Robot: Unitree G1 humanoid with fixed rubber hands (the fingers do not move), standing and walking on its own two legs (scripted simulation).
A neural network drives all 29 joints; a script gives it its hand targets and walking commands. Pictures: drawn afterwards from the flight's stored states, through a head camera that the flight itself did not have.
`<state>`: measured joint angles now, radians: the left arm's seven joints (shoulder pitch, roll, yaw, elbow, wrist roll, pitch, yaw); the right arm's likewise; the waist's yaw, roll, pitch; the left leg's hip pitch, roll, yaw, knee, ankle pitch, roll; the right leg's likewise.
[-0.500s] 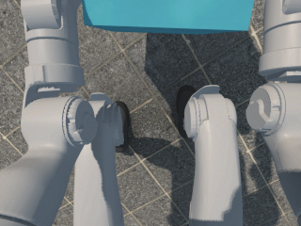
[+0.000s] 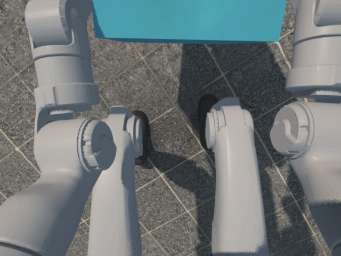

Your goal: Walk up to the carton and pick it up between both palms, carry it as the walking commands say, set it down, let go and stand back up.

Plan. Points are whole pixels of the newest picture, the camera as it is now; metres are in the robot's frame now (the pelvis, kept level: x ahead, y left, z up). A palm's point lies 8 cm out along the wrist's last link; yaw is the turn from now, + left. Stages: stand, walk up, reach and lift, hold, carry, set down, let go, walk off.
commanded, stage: reach and lift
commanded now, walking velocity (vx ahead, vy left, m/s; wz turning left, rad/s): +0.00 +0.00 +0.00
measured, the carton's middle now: out of the picture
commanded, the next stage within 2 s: none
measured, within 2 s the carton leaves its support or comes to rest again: neither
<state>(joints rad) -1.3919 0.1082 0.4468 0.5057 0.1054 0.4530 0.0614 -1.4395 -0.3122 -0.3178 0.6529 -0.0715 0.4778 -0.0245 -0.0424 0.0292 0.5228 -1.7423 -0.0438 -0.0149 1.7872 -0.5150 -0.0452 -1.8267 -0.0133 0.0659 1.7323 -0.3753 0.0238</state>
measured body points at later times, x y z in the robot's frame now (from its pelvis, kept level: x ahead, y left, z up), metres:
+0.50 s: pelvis +0.00 +0.00 +0.05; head +0.34 -0.03 +0.33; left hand +0.56 +0.12 -0.04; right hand +0.54 -0.21 -0.06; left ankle +0.13 +0.13 -0.46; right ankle +0.17 -0.13 -0.46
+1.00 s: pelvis +0.01 +0.01 +0.11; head +0.31 -0.02 +0.44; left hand +0.54 +0.13 +0.04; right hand +0.51 -0.21 +0.01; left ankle +0.13 +0.13 -0.46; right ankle +0.17 -0.13 -0.46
